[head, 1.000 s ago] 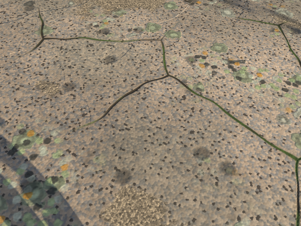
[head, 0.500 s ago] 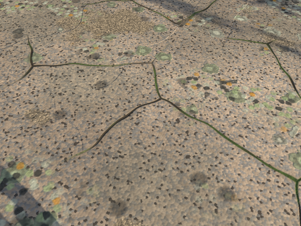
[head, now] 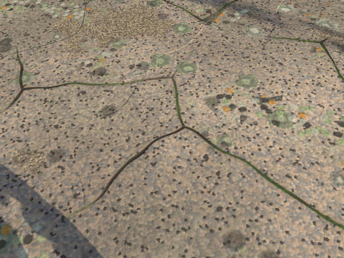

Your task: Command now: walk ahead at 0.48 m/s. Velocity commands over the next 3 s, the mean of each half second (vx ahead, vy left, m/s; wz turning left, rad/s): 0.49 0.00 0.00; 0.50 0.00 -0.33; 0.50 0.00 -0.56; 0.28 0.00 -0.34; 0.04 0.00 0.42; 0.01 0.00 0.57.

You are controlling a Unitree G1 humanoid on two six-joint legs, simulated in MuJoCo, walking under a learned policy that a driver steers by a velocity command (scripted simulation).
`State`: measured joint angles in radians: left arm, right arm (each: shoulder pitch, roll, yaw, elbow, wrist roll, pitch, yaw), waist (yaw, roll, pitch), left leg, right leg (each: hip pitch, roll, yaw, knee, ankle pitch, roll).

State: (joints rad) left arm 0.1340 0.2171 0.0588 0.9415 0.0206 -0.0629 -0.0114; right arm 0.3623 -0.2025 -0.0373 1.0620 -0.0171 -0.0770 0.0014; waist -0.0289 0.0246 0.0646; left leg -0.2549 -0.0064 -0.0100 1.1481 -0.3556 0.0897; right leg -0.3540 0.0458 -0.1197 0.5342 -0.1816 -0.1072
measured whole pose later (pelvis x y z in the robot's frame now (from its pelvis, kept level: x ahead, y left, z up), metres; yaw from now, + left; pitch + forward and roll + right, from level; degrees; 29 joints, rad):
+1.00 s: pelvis +0.55 +0.00 -0.01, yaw -13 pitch +1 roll +1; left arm 0.03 0.19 0.04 0.86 0.03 -0.03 -0.04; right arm 0.43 -0.18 -0.04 1.05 -0.03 -0.09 -0.04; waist -0.04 -0.01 0.07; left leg 0.11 0.00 0.29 0.38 -0.46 0.02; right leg -0.47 0.02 -0.15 0.59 -0.16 -0.16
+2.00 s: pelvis +0.98 -0.17 +0.01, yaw -39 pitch +0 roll +2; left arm 0.11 0.22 0.01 0.77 0.04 -0.02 -0.01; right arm 0.36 -0.24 -0.03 0.88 0.00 -0.04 0.01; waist -0.07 -0.02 0.05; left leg -0.16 0.00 0.10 0.48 -0.32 0.01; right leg -0.36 0.00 0.00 0.49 -0.13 -0.03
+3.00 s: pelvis +0.96 -0.17 +0.01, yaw -4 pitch +0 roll +1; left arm 0.18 0.26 0.03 0.70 0.02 0.02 0.04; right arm 0.22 -0.33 -0.09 0.72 -0.02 0.06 0.02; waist -0.02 0.06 0.06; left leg -0.47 -0.13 -0.11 1.02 -0.43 -0.01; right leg -0.22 0.02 -0.01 0.44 -0.23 -0.04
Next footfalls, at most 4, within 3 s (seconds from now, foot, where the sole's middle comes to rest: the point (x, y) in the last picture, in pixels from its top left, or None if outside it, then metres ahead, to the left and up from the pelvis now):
0.46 left None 0.42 0.10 -0.76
1.02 right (201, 203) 0.69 -0.09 -0.76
1.54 left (191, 133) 1.05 -0.07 -0.77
1.98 right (242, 139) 1.01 -0.31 -0.77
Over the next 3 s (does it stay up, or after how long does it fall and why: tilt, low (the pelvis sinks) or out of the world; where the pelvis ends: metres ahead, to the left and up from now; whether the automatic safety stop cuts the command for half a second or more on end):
stays up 0.96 -0.17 0.01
